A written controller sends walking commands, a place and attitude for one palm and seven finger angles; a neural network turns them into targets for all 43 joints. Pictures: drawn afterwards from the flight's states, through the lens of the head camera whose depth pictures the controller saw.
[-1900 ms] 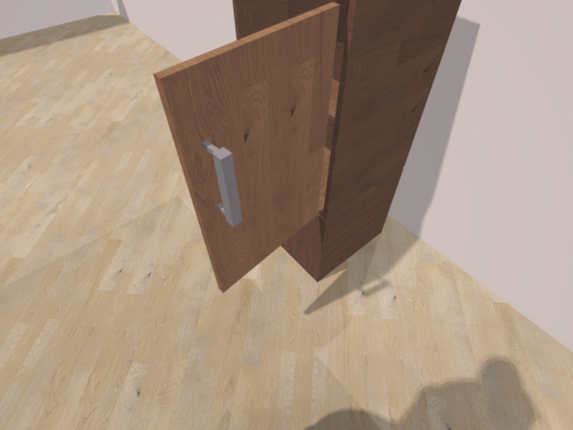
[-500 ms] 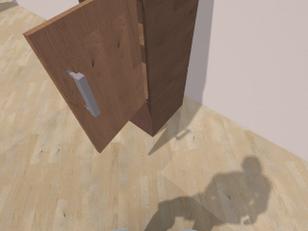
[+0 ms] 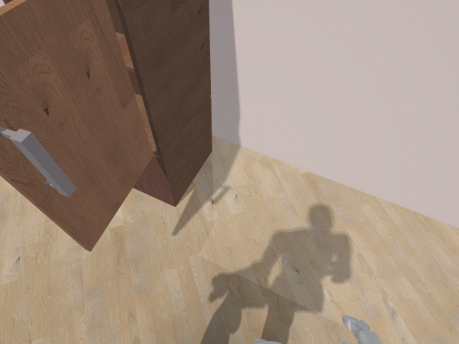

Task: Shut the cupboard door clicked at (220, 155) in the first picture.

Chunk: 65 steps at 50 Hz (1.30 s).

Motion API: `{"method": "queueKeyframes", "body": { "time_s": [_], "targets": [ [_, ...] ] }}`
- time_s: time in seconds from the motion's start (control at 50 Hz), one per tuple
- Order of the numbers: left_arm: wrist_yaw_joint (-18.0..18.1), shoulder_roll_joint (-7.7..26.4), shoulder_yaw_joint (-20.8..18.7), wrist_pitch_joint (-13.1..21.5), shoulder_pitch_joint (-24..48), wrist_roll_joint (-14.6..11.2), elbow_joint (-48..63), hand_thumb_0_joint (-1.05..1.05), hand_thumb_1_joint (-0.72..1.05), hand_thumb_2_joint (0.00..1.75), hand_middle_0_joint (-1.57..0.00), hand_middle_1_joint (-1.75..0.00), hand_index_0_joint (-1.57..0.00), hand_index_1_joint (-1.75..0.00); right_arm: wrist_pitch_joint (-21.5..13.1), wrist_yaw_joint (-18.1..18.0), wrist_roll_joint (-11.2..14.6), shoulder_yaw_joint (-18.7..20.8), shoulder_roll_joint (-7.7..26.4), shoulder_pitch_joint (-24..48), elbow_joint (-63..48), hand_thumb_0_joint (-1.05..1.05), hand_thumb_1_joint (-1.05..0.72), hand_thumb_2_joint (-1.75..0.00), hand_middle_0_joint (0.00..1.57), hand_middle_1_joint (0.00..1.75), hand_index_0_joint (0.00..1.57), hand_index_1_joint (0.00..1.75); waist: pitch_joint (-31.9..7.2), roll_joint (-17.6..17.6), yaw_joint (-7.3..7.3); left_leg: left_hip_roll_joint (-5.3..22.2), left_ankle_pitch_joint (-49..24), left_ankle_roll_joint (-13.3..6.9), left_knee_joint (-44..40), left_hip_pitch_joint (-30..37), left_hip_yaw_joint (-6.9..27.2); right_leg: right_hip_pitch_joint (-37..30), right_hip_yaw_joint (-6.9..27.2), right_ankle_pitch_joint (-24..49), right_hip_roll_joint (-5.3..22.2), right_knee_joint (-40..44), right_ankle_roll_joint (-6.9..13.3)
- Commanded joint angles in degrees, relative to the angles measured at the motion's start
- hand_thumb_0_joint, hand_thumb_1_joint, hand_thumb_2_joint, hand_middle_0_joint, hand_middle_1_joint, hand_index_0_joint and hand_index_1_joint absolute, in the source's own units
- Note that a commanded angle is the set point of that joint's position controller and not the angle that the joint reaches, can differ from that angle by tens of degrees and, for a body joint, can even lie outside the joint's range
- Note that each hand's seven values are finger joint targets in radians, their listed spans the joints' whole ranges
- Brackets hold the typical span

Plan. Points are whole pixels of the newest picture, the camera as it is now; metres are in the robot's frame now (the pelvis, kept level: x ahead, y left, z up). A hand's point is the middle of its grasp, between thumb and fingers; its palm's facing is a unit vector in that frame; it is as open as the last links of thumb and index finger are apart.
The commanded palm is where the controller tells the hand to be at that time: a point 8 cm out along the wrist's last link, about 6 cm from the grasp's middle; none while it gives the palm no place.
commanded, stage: walk to a spot facing it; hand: left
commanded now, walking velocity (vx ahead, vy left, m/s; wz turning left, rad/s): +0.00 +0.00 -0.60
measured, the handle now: (38, 164) +0.38 +0.39 +0.05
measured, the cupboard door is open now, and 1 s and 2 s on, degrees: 96 96 96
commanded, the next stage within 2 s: turn to face it in 1.64 s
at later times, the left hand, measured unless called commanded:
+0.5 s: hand (178, 328) +0.16 +0.11 -0.16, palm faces -0.28 -0.93 -0.25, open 7.4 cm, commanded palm none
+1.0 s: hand (278, 236) +0.37 -0.09 -0.16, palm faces -0.65 -0.74 -0.17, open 7.4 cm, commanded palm none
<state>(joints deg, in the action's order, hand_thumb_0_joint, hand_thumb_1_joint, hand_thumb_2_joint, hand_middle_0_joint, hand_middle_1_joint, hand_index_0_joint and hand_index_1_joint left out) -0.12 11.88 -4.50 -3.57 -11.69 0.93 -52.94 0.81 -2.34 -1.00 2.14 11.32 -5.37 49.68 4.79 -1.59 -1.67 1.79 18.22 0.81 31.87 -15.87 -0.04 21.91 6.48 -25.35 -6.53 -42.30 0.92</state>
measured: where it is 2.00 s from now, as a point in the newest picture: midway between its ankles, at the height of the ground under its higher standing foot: (335, 291)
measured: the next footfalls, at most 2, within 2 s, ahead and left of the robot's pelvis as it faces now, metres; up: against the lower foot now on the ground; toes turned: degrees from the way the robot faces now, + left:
right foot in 0.26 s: +0.04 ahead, -0.16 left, +0.00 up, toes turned -13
left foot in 0.62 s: +0.11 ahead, +0.05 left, +0.00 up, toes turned -18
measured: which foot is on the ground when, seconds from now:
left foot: down 0.00-0.26, up 0.28-0.60, down 0.62-1.00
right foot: up 0.00-0.24, down 0.26-0.62, up 0.64-1.00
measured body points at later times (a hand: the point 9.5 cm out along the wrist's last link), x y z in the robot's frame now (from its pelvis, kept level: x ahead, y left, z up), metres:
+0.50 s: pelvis +0.02 -0.06 +0.01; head +0.08 -0.08 +0.45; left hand +0.17 +0.16 -0.14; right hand +0.01 -0.33 -0.14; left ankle +0.04 +0.08 -0.68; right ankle +0.00 -0.15 -0.73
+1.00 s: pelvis +0.13 -0.14 -0.01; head +0.18 -0.18 +0.44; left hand +0.40 -0.05 -0.15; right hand -0.09 -0.26 -0.14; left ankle +0.08 +0.06 -0.72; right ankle +0.14 -0.27 -0.72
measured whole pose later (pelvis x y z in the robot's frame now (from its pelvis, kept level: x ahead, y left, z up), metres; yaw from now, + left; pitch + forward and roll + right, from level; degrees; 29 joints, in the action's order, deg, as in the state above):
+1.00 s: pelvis +0.13 -0.14 -0.01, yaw -37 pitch +1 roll -1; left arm -4.0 13.0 -3.7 -1.2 -1.3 1.5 -51.9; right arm -1.6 -1.1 -2.1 1.0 9.8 -27.9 59.4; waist 6.9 0.2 3.5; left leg 10.6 27.8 5.4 29.9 1.2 -16.9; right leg 27.3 -8.5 -15.9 1.0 -39.1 3.2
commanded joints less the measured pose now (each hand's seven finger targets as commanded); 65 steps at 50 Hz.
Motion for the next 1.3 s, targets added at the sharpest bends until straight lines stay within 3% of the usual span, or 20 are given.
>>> {"method": "queueKeyframes", "body": {
  "time_s": [0.0,0.14,0.2,0.24,0.26,0.36,0.48,0.54,0.56,0.6,0.62,0.66,0.72,0.9,0.96,0.98,1.0,1.02,1.12,1.28],
  "targets": [
    [-1.03,7.04,-2.25,1.89,2.24,0.90,5.98,0.00,0.90,0.90,-0.20,-0.30,-0.20,-0.30,-1.20,-1.34,-1.05,1.70,11.56,-7.49,-2.39,0.00,-0.90,-0.90,0.20,0.30,0.20,0.30,-5.90,12.79,1.92,20.88,-40.54,-11.63,-10.51,10.16,13.23,12.93,-2.54,-5.89,5.98,-28.29,-3.58],
    [-2.69,4.24,-0.93,1.54,5.47,0.09,7.15,0.00,0.90,0.90,-0.20,-0.30,-0.20,-0.30,-0.53,-0.57,-1.09,3.04,12.75,-8.44,-1.82,0.00,-0.90,-0.90,0.20,0.30,0.20,0.30,-6.18,15.64,3.20,15.57,-36.15,-6.32,-5.50,10.24,-2.58,1.19,-12.04,0.58,6.47,-2.42,-2.96],
    [-2.53,6.79,-1.67,2.23,-1.29,0.16,4.97,0.00,0.90,0.90,-0.20,-0.30,-0.20,-0.30,0.03,0.01,-0.52,3.57,13.58,-6.90,-2.14,0.00,-0.90,-0.90,0.20,0.30,0.20,0.30,-7.13,10.80,-0.57,14.03,-26.11,-2.14,4.98,2.42,-5.64,-13.70,-12.94,14.40,5.78,12.43,-1.20],
    [-0.63,18.69,-3.85,2.92,-8.85,0.37,2.87,0.00,0.90,0.90,-0.20,-0.30,-0.20,-0.30,0.59,0.49,0.65,2.05,7.16,-3.89,-6.29,0.00,-0.90,-0.90,0.20,0.30,0.20,0.30,-10.69,-18.85,-4.51,1.85,20.86,3.45,33.30,-17.71,-7.07,-23.81,19.22,48.83,30.10,21.28,9.95],
    [0.07,17.54,-3.32,2.58,-8.57,0.09,3.00,0.00,0.90,0.90,-0.20,-0.30,-0.20,-0.30,1.18,0.10,0.64,2.14,8.96,-3.08,-5.78,0.00,-0.90,-0.90,0.20,0.30,0.20,0.30,-9.80,-13.50,-4.67,3.44,18.74,2.35,38.00,-17.71,0.51,-19.60,17.10,38.18,28.30,21.24,12.61],
    [1.25,11.59,-1.84,2.32,1.43,0.49,5.95,0.00,0.90,0.90,-0.20,-0.30,-0.20,-0.30,1.53,0.74,0.27,1.88,6.74,-4.17,-2.47,0.00,-0.90,-0.90,0.20,0.30,0.20,0.30,-7.94,-5.69,0.93,3.10,6.94,3.18,32.09,-13.15,-0.32,-11.13,9.82,31.47,19.29,20.34,9.86],
    [0.36,12.30,-2.30,2.79,-0.65,0.79,4.48,0.00,0.90,0.90,-0.20,-0.30,-0.20,-0.30,0.25,1.55,0.15,1.88,6.15,-3.92,-3.28,0.00,-0.90,-0.90,0.20,0.30,0.20,0.30,-6.15,-6.90,-0.27,0.60,7.77,2.49,15.05,-8.97,-2.17,-10.61,16.03,4.49,17.92,25.52,10.70],
    [-0.28,11.84,-2.41,3.04,2.11,0.41,5.24,0.00,0.90,0.90,-0.20,-0.30,-0.20,-0.30,-1.10,1.39,0.14,1.89,6.49,-9.30,-2.00,0.00,-0.90,-0.90,0.20,0.30,0.20,0.30,-4.28,-5.22,2.92,-0.71,3.79,1.55,1.79,3.79,-3.01,-0.10,16.20,-5.28,15.26,24.21,9.15],
    [-0.54,10.00,-2.02,3.08,3.83,0.20,5.86,0.00,0.90,0.90,-0.20,-0.30,-0.20,-0.30,-1.84,0.97,0.04,1.98,7.43,-14.22,-0.33,0.00,-0.90,-0.90,0.20,0.30,0.20,0.30,-4.83,-1.54,5.56,0.82,2.38,0.76,-7.05,14.52,-2.24,7.89,13.24,-7.84,12.00,19.69,6.53],
    [-1.60,4.63,-0.88,3.59,7.38,-0.14,9.74,0.00,0.90,0.90,-0.20,-0.30,-0.20,-0.30,-2.61,-0.23,-1.47,3.43,16.49,-23.11,1.10,0.00,-0.90,-0.90,0.20,0.30,0.20,0.30,-3.85,21.83,9.05,28.29,21.31,-9.40,-22.99,22.37,29.99,25.65,-5.52,-11.56,2.36,-10.76,-0.29],
    [-2.52,6.44,-1.46,4.10,11.16,0.79,10.43,0.00,0.90,0.90,-0.20,-0.30,-0.20,-0.30,-2.83,0.06,-1.44,3.15,15.96,-21.94,0.68,0.00,-0.90,-0.90,0.20,0.30,0.20,0.30,-0.40,11.74,8.88,29.83,19.05,-12.09,-24.42,15.08,30.73,25.04,-2.67,-6.44,7.24,-18.72,-0.12],
    [-3.38,4.73,-1.66,4.23,8.77,1.39,7.63,0.00,0.90,0.90,-0.20,-0.30,-0.20,-0.30,-3.64,0.31,-1.34,1.51,10.53,-16.74,-0.11,0.00,-0.90,-0.90,0.20,0.30,0.20,0.30,0.99,8.51,4.49,21.62,0.08,-7.69,-20.76,12.57,15.23,23.53,-4.76,3.73,9.62,-25.94,-1.12],
    [-3.93,1.68,-0.43,3.48,8.00,0.90,6.14,0.00,0.90,0.90,-0.20,-0.30,-0.20,-0.30,-4.59,-0.22,-0.94,0.40,7.42,-19.62,1.88,0.00,-0.90,-0.90,0.20,0.30,0.20,0.30,-1.79,10.08,4.10,16.45,-28.07,-4.77,-15.31,17.25,-0.86,22.47,-8.20,8.66,10.13,-26.17,-1.91],
    [-4.24,1.90,0.53,3.40,14.19,0.62,6.15,0.00,0.90,0.90,-0.20,-0.30,-0.20,-0.30,-4.16,0.20,-1.24,0.96,9.03,-23.47,6.19,0.00,-0.90,-0.90,0.20,0.30,0.20,0.30,-0.68,12.44,4.37,18.21,-42.19,-4.52,-10.60,15.95,-12.92,6.44,-16.40,9.49,7.06,0.20,1.46],
    [-3.35,6.36,-1.22,4.69,-4.74,0.74,0.68,0.00,0.90,0.90,-0.20,-0.30,-0.20,-0.30,-4.00,0.70,-0.17,1.20,11.18,-18.48,4.81,0.00,-0.90,-0.90,0.20,0.30,0.20,0.30,-9.36,8.56,-5.63,15.45,-48.85,-1.20,13.05,5.30,-16.26,-23.40,-16.97,11.81,4.18,8.36,5.20],
    [-2.26,13.85,-3.04,5.35,-14.17,0.97,-1.46,0.00,0.90,0.90,-0.20,-0.30,-0.20,-0.30,-4.08,1.63,1.01,0.51,7.47,-17.21,2.59,0.00,-0.90,-0.90,0.20,0.30,0.20,0.30,-16.05,-4.75,-9.73,9.33,-17.09,1.30,32.21,-12.59,-17.06,-40.62,3.11,9.91,19.02,13.51,10.41],
    [-1.40,18.48,-3.76,5.14,-16.86,-0.58,-2.71,0.00,0.90,0.90,-0.20,-0.30,-0.20,-0.30,-4.02,1.16,1.54,0.63,5.08,-13.36,-0.08,0.00,-0.90,-0.90,0.20,0.30,0.20,0.30,-17.17,-11.34,-8.90,2.64,18.66,2.82,49.45,-24.96,-9.86,-42.11,26.80,20.56,32.28,22.64,15.46],
    [-0.65,17.66,-3.41,4.89,-12.43,-1.00,-1.51,0.00,0.90,0.90,-0.20,-0.30,-0.20,-0.30,-3.63,1.21,0.96,1.15,6.37,-10.52,-0.33,0.00,-0.90,-0.90,0.20,0.30,0.20,0.30,-11.20,-5.85,-7.25,6.17,12.89,1.88,51.90,-26.98,-1.41,-32.05,23.69,12.76,31.46,25.54,15.64],
    [0.00,7.61,-0.49,6.30,2.53,0.41,1.92,0.00,0.90,0.90,-0.20,-0.30,-0.20,-0.30,-1.07,2.05,-0.80,1.22,3.48,-16.15,4.85,0.00,-0.90,-0.90,0.20,0.30,0.20,0.30,-3.86,-3.58,4.10,8.31,-1.21,2.78,33.72,-13.47,-1.99,-5.49,2.57,9.97,19.44,31.08,9.27],
    [-0.33,6.61,-0.57,8.15,-6.62,0.12,-3.21,0.00,0.90,0.90,-0.20,-0.30,-0.20,-0.30,-2.52,3.17,-0.55,1.49,2.97,-3.12,0.31,0.00,-0.90,-0.90,0.20,0.30,0.20,0.30,-3.18,-2.46,0.56,5.44,-5.95,2.67,15.21,-20.27,-2.54,-19.78,3.79,25.57,18.76,28.77,10.95]
  ]
}}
